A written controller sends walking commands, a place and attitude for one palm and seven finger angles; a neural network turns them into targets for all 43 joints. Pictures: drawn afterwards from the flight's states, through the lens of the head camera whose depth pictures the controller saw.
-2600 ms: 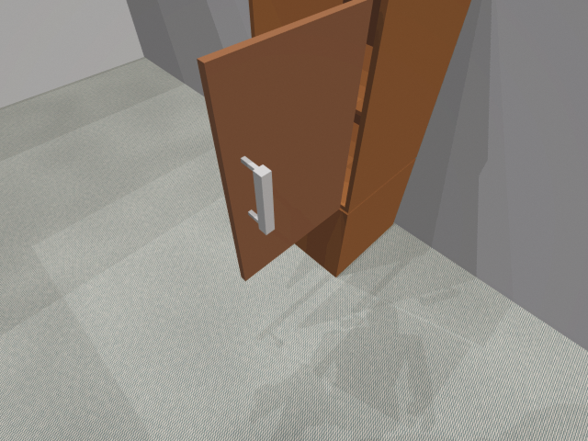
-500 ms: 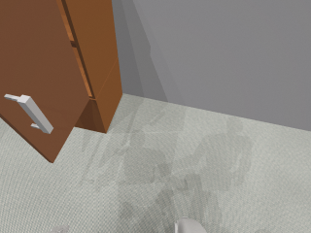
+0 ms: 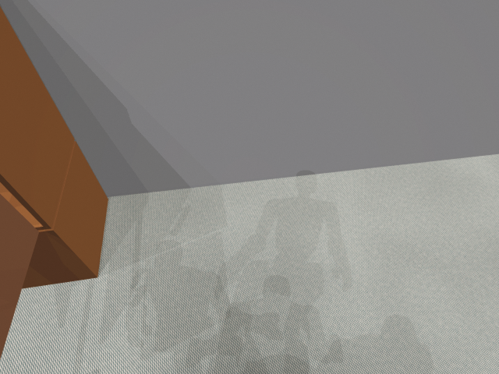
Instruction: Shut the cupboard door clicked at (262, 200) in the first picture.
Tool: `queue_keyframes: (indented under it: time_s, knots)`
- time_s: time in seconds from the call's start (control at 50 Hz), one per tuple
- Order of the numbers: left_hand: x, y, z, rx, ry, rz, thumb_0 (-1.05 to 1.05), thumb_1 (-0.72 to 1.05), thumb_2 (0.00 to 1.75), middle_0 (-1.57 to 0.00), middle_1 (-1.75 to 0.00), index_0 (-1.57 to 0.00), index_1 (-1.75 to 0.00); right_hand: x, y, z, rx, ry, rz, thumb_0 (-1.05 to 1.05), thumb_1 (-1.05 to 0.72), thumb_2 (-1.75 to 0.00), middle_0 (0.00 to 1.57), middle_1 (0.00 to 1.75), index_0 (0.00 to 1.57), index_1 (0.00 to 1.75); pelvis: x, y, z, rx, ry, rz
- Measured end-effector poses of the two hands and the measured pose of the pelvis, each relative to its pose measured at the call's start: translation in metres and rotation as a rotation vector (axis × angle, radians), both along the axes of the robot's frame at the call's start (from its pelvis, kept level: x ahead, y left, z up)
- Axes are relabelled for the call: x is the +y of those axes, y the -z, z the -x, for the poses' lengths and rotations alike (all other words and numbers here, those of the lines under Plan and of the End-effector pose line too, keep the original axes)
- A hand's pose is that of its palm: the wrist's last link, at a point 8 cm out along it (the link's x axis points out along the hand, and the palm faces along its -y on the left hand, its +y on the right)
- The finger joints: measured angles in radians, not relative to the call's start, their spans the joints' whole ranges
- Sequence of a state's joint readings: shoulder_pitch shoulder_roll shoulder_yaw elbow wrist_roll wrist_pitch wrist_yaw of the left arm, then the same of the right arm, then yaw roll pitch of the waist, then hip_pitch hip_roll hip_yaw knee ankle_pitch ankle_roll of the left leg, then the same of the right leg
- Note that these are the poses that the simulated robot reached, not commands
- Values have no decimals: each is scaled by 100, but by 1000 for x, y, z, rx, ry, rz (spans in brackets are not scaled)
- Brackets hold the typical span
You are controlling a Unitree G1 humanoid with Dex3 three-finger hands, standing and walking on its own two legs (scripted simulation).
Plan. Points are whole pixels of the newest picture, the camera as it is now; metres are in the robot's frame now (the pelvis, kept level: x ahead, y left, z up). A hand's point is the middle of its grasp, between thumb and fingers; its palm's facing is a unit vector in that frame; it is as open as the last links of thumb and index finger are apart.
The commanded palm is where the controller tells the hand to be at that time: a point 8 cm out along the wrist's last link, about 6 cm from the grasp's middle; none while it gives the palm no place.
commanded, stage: walk to a spot facing it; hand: left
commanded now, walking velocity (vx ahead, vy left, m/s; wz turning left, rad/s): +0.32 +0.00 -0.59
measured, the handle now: out of the picture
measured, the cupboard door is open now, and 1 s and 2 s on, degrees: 89 89 89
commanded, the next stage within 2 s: turn to face it in 1.04 s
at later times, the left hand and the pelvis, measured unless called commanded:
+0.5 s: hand (235, 255) +0.38 +0.05 -0.16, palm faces -0.31 -0.93 -0.20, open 7.4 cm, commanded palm none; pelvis +0.18 -0.08 -0.01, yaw -15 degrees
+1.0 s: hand (240, 267) +0.36 +0.03 -0.17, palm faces -0.19 -0.97 -0.14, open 7.4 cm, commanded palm none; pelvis +0.42 -0.14 -0.01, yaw -19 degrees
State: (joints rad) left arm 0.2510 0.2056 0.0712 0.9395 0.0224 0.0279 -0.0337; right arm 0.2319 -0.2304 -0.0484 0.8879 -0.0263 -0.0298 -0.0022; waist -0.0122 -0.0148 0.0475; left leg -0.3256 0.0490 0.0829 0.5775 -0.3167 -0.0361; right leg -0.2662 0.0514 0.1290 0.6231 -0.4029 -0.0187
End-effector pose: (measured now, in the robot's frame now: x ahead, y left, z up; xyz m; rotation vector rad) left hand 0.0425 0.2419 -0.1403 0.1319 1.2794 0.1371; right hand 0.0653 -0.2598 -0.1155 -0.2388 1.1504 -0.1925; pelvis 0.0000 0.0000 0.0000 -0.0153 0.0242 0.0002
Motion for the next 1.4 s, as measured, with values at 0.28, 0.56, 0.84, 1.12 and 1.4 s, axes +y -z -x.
queue_keyframes:
  time_s: [0.28,0.56,0.84,1.12,1.4]
  knots:
    - [-42,-17,-201,-102,266,32,1,91,90,-19,-30,-20,-30,46,-3,82,316,306,-108,0,-90,-90,20,30,21,30,-13,-14,-92,4,195,-3]
    - [-151,-13,-330,-150,379,-4,0,91,90,-20,-30,-20,-30,-30,25,-16,339,451,-178,1,-90,-90,20,30,20,30,-96,-1,-201,-27,289,-30]
    - [-147,-16,-306,148,219,-45,0,92,90,-20,-30,-20,-30,-125,3,-308,-85,262,-118,0,-91,-90,20,30,20,30,-136,-12,-325,-18,317,-16]
    - [-178,4,-440,239,237,9,1,90,90,-20,-30,-20,-30,-128,14,-402,-12,322,-83,0,-91,-90,20,30,21,30,-153,-2,-470,-33,354,-28]
    - [-264,-18,-691,-175,355,-75,1,93,90,-19,-30,-20,-30,-155,27,-338,456,455,-203,0,-92,-90,20,30,20,30,-233,4,-559,-21,260,-35]
